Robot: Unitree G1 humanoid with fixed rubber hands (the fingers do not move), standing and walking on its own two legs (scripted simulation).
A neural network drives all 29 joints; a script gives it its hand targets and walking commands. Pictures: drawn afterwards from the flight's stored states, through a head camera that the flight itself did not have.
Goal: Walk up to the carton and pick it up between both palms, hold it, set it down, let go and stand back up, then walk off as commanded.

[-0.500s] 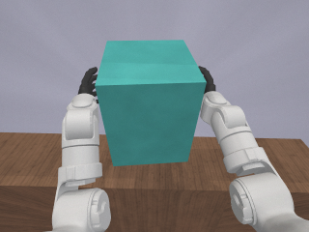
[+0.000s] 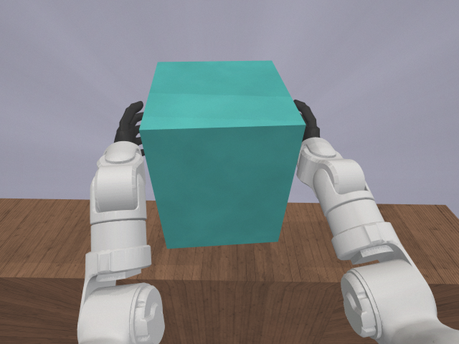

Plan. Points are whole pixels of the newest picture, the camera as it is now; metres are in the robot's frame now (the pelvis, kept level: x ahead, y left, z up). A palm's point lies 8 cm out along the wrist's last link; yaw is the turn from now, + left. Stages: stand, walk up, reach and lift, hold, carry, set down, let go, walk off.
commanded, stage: hold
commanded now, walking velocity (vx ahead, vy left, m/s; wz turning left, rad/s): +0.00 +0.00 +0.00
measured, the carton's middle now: (219, 154) +0.39 +0.01 +0.21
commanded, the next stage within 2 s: none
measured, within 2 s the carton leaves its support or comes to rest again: neither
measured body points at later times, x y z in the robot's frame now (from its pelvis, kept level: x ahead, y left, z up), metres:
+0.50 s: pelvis +0.00 +0.00 +0.00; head -0.07 +0.01 +0.44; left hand +0.38 +0.15 +0.25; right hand +0.39 -0.14 +0.24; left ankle +0.03 +0.12 -0.75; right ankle +0.01 -0.11 -0.75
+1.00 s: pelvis +0.00 +0.00 +0.00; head -0.07 +0.02 +0.44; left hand +0.38 +0.16 +0.25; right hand +0.38 -0.14 +0.24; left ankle +0.03 +0.12 -0.75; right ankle +0.01 -0.11 -0.75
